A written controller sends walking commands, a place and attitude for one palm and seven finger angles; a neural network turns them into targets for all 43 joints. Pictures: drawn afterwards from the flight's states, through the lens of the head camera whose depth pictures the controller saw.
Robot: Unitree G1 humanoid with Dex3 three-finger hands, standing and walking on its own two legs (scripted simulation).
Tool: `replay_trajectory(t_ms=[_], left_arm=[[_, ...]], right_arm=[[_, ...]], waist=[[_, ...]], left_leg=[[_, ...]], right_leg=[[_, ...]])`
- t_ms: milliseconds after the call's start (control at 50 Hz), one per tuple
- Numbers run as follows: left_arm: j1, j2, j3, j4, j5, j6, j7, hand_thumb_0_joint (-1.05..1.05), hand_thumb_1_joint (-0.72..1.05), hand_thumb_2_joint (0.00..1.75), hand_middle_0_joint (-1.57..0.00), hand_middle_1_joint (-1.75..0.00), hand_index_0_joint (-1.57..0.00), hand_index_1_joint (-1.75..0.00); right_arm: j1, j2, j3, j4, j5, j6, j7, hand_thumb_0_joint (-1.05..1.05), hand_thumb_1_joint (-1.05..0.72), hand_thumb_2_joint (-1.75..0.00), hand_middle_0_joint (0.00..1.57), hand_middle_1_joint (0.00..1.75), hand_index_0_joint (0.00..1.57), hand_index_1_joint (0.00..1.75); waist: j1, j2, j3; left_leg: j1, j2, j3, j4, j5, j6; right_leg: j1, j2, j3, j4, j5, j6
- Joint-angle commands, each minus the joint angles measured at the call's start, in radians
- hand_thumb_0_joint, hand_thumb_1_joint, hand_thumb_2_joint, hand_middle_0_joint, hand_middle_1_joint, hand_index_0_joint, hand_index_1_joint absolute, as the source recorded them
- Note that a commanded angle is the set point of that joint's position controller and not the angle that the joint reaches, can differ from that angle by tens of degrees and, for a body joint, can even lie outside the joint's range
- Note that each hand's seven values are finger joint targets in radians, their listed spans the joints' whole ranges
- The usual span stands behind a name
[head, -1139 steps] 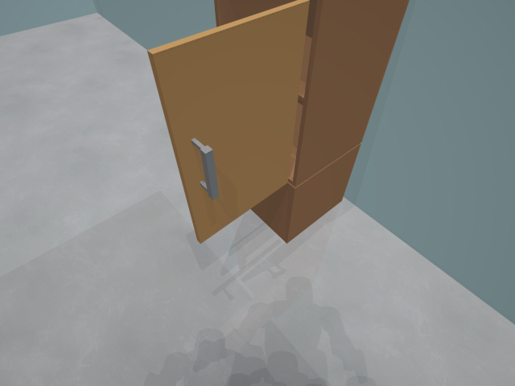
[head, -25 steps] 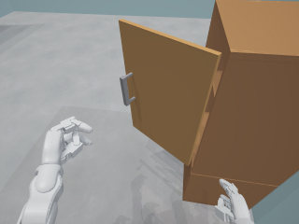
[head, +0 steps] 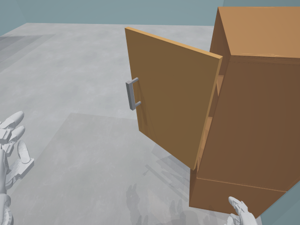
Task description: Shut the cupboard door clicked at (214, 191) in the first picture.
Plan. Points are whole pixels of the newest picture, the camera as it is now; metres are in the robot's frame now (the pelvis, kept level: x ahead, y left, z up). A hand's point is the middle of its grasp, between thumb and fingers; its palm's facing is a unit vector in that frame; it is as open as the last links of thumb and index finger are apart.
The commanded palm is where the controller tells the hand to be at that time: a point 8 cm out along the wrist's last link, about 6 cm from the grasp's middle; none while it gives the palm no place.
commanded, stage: draw the hand back to the body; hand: left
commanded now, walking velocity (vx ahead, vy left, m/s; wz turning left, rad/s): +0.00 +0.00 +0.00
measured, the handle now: (134, 94) +0.66 +0.17 -0.03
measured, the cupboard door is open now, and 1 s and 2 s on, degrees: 57 57 57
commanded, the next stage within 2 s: step back with the hand held close in 0.24 s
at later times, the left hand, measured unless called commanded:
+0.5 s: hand (39, 158) +0.19 +0.26 +0.16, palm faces +0.46 -0.77 -0.44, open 7.4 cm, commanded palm +0.13 +0.29 +0.17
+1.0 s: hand (14, 181) +0.14 +0.29 +0.15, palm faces +0.47 -0.76 -0.45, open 7.4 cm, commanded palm +0.08 +0.31 +0.17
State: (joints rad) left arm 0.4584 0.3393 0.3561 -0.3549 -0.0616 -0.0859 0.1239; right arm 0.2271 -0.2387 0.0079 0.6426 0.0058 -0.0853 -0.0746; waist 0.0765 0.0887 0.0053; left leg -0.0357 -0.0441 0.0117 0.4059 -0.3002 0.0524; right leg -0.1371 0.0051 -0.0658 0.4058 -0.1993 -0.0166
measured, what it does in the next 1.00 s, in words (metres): shifts its weight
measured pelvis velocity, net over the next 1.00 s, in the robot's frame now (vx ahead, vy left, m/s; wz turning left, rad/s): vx -0.06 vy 0.02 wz -0.03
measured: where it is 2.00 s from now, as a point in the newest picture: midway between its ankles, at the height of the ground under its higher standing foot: outside the picture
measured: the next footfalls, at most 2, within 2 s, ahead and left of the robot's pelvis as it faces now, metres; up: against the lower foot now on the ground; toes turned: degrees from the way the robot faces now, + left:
none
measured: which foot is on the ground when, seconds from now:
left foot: down 0.00-1.00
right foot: down 0.00-1.00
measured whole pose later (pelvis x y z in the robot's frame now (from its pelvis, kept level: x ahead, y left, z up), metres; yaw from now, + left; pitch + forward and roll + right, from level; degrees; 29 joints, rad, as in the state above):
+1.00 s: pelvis -0.06 +0.02 -0.02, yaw -2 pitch -1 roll +0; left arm 0.49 0.38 0.45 -0.42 -0.01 -0.19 0.15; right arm 0.24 -0.23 0.00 0.53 0.01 0.00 -0.09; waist 0.00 0.01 -0.03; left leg -0.34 -0.06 0.06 0.68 -0.34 0.09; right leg -0.42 0.00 0.01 0.63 -0.20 0.01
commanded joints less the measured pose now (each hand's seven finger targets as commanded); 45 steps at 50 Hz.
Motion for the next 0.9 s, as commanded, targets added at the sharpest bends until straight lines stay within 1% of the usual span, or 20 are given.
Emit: replay_trajectory(t_ms=[0,40,100,160,220,280,340,360,380,420,460,500,560,600,640,680,720,800,820,880], left_arm=[[-0.139,0.193,0.086,-0.189,0.004,-0.073,0.012,0.00,0.90,0.90,-0.20,-0.30,-0.20,-0.30],[-0.131,0.196,0.092,-0.205,0.001,-0.079,0.013,0.00,0.90,0.90,-0.20,-0.30,-0.20,-0.30],[-0.128,0.222,0.119,-0.215,0.004,-0.082,0.015,0.00,0.90,0.90,-0.20,-0.30,-0.20,-0.30],[-0.117,0.207,0.114,-0.207,0.001,-0.084,0.013,0.00,0.90,0.90,-0.20,-0.30,-0.20,-0.30],[-0.103,0.198,0.111,-0.209,-0.001,-0.087,0.008,0.00,0.90,0.90,-0.20,-0.30,-0.20,-0.30],[-0.094,0.194,0.109,-0.204,0.000,-0.086,0.006,0.00,0.90,0.90,-0.20,-0.30,-0.20,-0.30],[-0.089,0.194,0.109,-0.192,-0.004,-0.086,0.004,0.00,0.90,0.90,-0.20,-0.30,-0.20,-0.30],[-0.204,0.303,0.224,-0.247,0.003,-0.129,0.018,0.00,0.90,0.90,-0.20,-0.30,-0.20,-0.30],[-0.096,0.238,0.176,-0.171,0.005,-0.135,0.016,0.00,0.90,0.90,-0.20,-0.30,-0.20,-0.30],[-0.036,0.205,0.146,-0.167,0.011,-0.152,0.014,0.00,0.90,0.90,-0.20,-0.30,-0.20,-0.30],[-0.005,0.206,0.139,-0.195,0.010,-0.161,0.022,0.00,0.90,0.90,-0.20,-0.30,-0.20,-0.30],[0.021,0.229,0.160,-0.228,0.006,-0.163,0.031,0.00,0.90,0.90,-0.20,-0.30,-0.20,-0.30],[0.047,0.258,0.193,-0.271,0.002,-0.159,0.040,0.00,0.90,0.90,-0.20,-0.30,-0.20,-0.30],[0.056,0.286,0.223,-0.279,0.000,-0.148,0.040,0.00,0.90,0.90,-0.20,-0.30,-0.20,-0.30],[0.067,0.272,0.211,-0.283,-0.001,-0.138,0.039,0.00,0.90,0.90,-0.20,-0.30,-0.20,-0.30],[0.078,0.267,0.208,-0.289,-0.001,-0.135,0.040,0.00,0.90,0.90,-0.20,-0.30,-0.20,-0.30],[0.080,0.259,0.206,-0.296,0.001,-0.135,0.039,0.00,0.90,0.90,-0.20,-0.30,-0.20,-0.30],[0.036,0.271,0.230,-0.295,0.020,-0.145,0.042,0.00,0.90,0.90,-0.20,-0.30,-0.20,-0.30],[0.017,0.247,0.210,-0.295,0.025,-0.149,0.041,0.00,0.90,0.90,-0.20,-0.30,-0.20,-0.30],[-0.013,0.235,0.208,-0.240,0.044,-0.157,0.042,0.00,0.90,0.90,-0.20,-0.30,-0.20,-0.30]], right_arm=[[-0.142,-0.096,-0.032,-0.157,0.002,-0.077,-0.011,0.00,-0.90,-0.90,0.20,0.30,0.20,0.30],[-0.150,-0.088,-0.031,-0.162,0.002,-0.082,-0.014,0.00,-0.90,-0.90,0.20,0.30,0.20,0.30],[-0.152,-0.087,-0.028,-0.157,0.000,-0.090,-0.013,0.00,-0.90,-0.90,0.20,0.30,0.20,0.30],[-0.154,-0.078,-0.024,-0.160,0.000,-0.092,-0.012,0.00,-0.90,-0.90,0.20,0.30,0.20,0.30],[-0.150,-0.077,-0.024,-0.162,0.000,-0.092,-0.009,0.00,-0.90,-0.90,0.20,0.30,0.20,0.30],[-0.145,-0.078,-0.028,-0.160,0.000,-0.091,-0.006,0.00,-0.90,-0.90,0.20,0.30,0.20,0.30],[-0.144,-0.081,-0.031,-0.161,0.001,-0.089,-0.006,0.00,-0.90,-0.90,0.20,0.30,0.20,0.30],[-0.129,-0.125,-0.049,-0.195,0.009,-0.065,-0.004,0.00,-0.90,-0.90,0.20,0.30,0.20,0.30],[-0.109,-0.111,-0.051,-0.174,0.006,-0.052,-0.003,0.00,-0.90,-0.90,0.20,0.30,0.20,0.30],[-0.108,-0.106,-0.055,-0.177,0.004,-0.031,0.006,0.00,-0.90,-0.90,0.20,0.30,0.20,0.30],[-0.108,-0.109,-0.061,-0.185,0.009,-0.016,0.009,0.00,-0.90,-0.90,0.20,0.30,0.20,0.30],[-0.115,-0.118,-0.064,-0.193,0.010,-0.005,0.003,0.00,-0.90,-0.90,0.20,0.30,0.20,0.30],[-0.123,-0.126,-0.068,-0.218,0.010,0.018,-0.011,0.00,-0.90,-0.90,0.20,0.30,0.20,0.30],[-0.131,-0.127,-0.072,-0.230,0.009,0.034,-0.018,0.00,-0.90,-0.90,0.20,0.30,0.20,0.30],[-0.116,-0.125,-0.073,-0.245,0.013,0.048,-0.020,0.00,-0.90,-0.90,0.20,0.30,0.20,0.30],[-0.110,-0.129,-0.075,-0.252,0.012,0.057,-0.020,0.00,-0.90,-0.90,0.20,0.30,0.20,0.30],[-0.117,-0.130,-0.071,-0.259,0.010,0.059,-0.021,0.00,-0.90,-0.90,0.20,0.30,0.20,0.30],[-0.128,-0.142,-0.072,-0.265,0.003,0.048,-0.027,0.00,-0.90,-0.90,0.20,0.30,0.20,0.30],[-0.118,-0.136,-0.068,-0.268,0.004,0.044,-0.028,0.00,-0.90,-0.90,0.20,0.30,0.20,0.30],[-0.108,-0.142,-0.070,-0.270,0.008,0.033,-0.030,0.00,-0.90,-0.90,0.20,0.30,0.20,0.30]], waist=[[-0.024,-0.041,-0.023],[-0.017,-0.043,-0.046],[-0.013,-0.002,-0.034],[-0.011,-0.010,-0.010],[-0.012,0.008,-0.019],[-0.014,-0.003,-0.024],[-0.016,-0.044,-0.029],[-0.061,-0.038,0.009],[-0.070,-0.107,-0.019],[-0.076,-0.136,-0.071],[-0.082,-0.102,-0.121],[-0.082,-0.070,-0.151],[-0.078,-0.028,-0.195],[-0.073,-0.027,-0.220],[-0.078,-0.054,-0.223],[-0.081,-0.042,-0.208],[-0.077,-0.021,-0.176],[-0.069,0.027,-0.094],[-0.075,0.018,-0.077],[-0.084,-0.004,-0.031]], left_leg=[[-0.148,0.066,-0.036,-0.093,0.168,-0.040],[-0.147,0.061,-0.028,-0.088,0.172,-0.033],[-0.162,0.061,-0.029,-0.088,0.176,-0.038],[-0.171,0.060,-0.027,-0.092,0.170,-0.039],[-0.162,0.062,-0.024,-0.091,0.184,-0.040],[-0.157,0.063,-0.019,-0.088,0.204,-0.041],[-0.157,0.064,-0.015,-0.085,0.196,-0.034],[-0.247,0.084,-0.040,-0.025,0.079,-0.012],[-0.226,0.074,-0.048,0.031,0.058,-0.010],[-0.224,0.069,-0.053,0.094,0.060,-0.015],[-0.219,0.076,-0.055,0.097,0.074,-0.019],[-0.213,0.092,-0.068,0.063,0.161,-0.025],[-0.244,0.136,-0.097,0.033,0.422,-0.038],[-0.262,0.147,-0.097,0.054,0.527,-0.048],[-0.288,0.151,-0.093,0.076,0.533,-0.056],[-0.326,0.156,-0.103,0.069,0.464,-0.052],[-0.395,0.169,-0.128,0.024,0.335,-0.037],[-0.617,0.217,-0.178,-0.099,-0.001,0.027],[-0.666,0.222,-0.181,-0.111,-0.079,0.036],[-0.826,0.224,-0.184,-0.128,-0.353,0.070]], right_leg=[[0.081,-0.025,0.044,-0.053,0.032,-0.007],[0.100,-0.028,0.048,-0.049,0.037,-0.006],[0.108,-0.026,0.053,-0.051,0.047,-0.010],[0.104,-0.025,0.053,-0.054,0.041,-0.010],[0.109,-0.026,0.055,-0.054,0.055,-0.011],[0.104,-0.023,0.053,-0.050,0.075,-0.009],[0.104,-0.026,0.057,-0.056,0.066,-0.005],[0.034,-0.088,0.211,-0.102,0.078,-0.024],[0.000,-0.138,0.239,-0.123,0.059,-0.042],[-0.016,-0.194,0.273,-0.118,0.074,-0.068],[-0.019,-0.211,0.267,-0.081,0.122,-0.077],[-0.005,-0.186,0.223,-0.016,0.216,-0.065],[0.050,-0.116,0.145,0.125,0.405,-0.029],[0.073,-0.106,0.142,0.163,0.481,-0.020],[0.073,-0.115,0.155,0.184,0.497,-0.025],[0.057,-0.112,0.165,0.196,0.448,-0.026],[0.055,-0.092,0.155,0.207,0.341,-0.013],[0.129,-0.027,0.126,0.274,0.198,0.024],[0.146,-0.026,0.123,0.292,0.187,0.027],[0.204,-0.019,0.147,0.325,0.144,0.031]])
